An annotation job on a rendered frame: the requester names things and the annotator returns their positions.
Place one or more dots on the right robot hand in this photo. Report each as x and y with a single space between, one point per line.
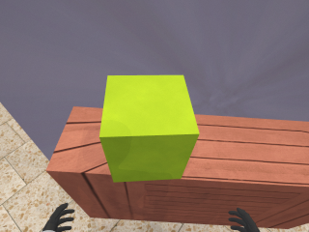
247 222

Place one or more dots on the left robot hand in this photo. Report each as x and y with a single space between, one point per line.
55 220

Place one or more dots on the carton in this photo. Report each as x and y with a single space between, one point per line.
148 128

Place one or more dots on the pedestal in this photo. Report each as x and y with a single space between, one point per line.
258 165

